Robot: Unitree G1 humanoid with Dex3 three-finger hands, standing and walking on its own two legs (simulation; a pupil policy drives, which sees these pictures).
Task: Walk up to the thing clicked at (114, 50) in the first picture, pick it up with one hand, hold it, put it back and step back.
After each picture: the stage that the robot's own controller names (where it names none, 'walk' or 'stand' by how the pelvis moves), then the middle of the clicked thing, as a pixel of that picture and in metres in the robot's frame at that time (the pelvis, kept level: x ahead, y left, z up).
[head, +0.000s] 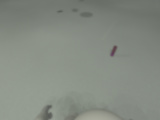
stand; (113, 51) +1.36 -0.44 -0.66
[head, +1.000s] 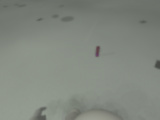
walk; (97, 51) +1.30 -0.01 -0.62
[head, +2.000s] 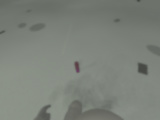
walk; (77, 67) +0.83 +0.30 -0.65
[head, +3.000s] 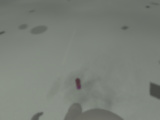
walk; (78, 84) +0.54 +0.21 -0.64
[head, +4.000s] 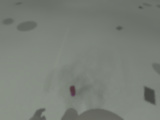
stand; (72, 91) +0.40 +0.19 -0.64
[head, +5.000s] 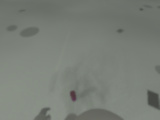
stand; (73, 96) +0.37 +0.20 -0.65
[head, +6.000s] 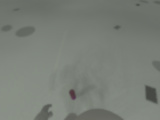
stand; (72, 94) +0.36 +0.21 -0.66
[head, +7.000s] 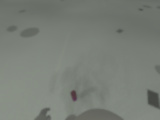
stand; (73, 96) +0.37 +0.20 -0.66
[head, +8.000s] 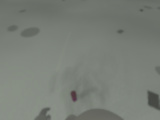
stand; (73, 96) +0.37 +0.19 -0.66
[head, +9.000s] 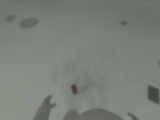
go down; (74, 89) +0.38 +0.18 -0.65
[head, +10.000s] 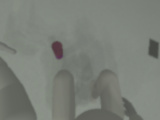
go down; (58, 51) +0.47 +0.21 -0.24
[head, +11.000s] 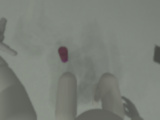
approach; (63, 55) +0.47 +0.19 -0.27
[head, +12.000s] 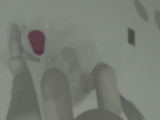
close in; (38, 45) +0.46 +0.24 -0.17
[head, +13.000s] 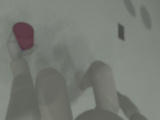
close; (26, 42) +0.46 +0.26 -0.17
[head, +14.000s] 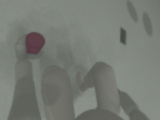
lift; (34, 47) +0.42 +0.25 -0.18
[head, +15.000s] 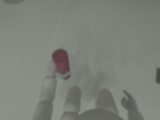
lift; (63, 67) +0.33 +0.18 +0.03
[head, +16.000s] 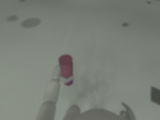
hold; (67, 72) +0.31 +0.17 +0.05
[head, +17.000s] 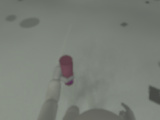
hold; (67, 72) +0.31 +0.17 +0.03
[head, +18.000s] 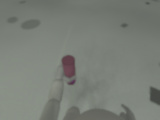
crouch; (69, 72) +0.32 +0.15 +0.04
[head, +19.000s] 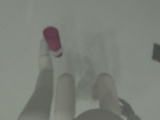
crouch; (55, 45) +0.48 +0.20 -0.06
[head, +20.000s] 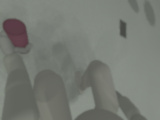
lower; (20, 40) +0.47 +0.26 -0.17
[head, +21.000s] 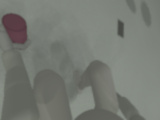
lower; (18, 36) +0.48 +0.27 -0.18
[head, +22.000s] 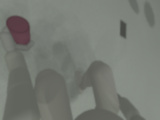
lower; (22, 37) +0.47 +0.27 -0.18
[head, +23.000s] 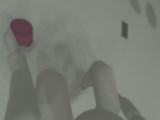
lower; (25, 39) +0.47 +0.26 -0.17
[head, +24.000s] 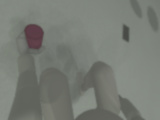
loosen; (34, 42) +0.46 +0.23 -0.17
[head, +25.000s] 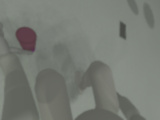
withdraw; (28, 43) +0.46 +0.24 -0.18
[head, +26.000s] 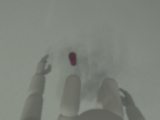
walk; (73, 60) +0.47 +0.17 -0.34
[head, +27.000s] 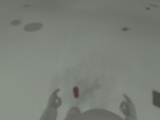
stand; (76, 92) +0.40 +0.15 -0.59
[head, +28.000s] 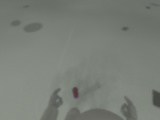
stand; (75, 93) +0.39 +0.16 -0.60
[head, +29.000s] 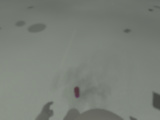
stand; (76, 92) +0.41 +0.16 -0.63
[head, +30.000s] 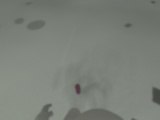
walk; (77, 89) +0.41 +0.16 -0.65
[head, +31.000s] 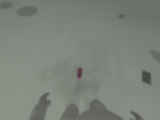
walk; (79, 73) +0.59 +0.10 -0.64
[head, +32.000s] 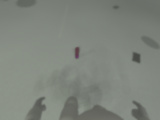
walk; (77, 53) +0.91 +0.22 -0.63
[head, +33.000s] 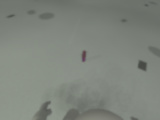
stand; (83, 56) +1.07 +0.14 -0.64
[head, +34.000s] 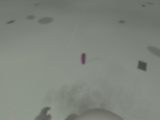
stand; (83, 59) +1.05 +0.15 -0.66
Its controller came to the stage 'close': yes
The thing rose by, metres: 0.69
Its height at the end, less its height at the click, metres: +0.00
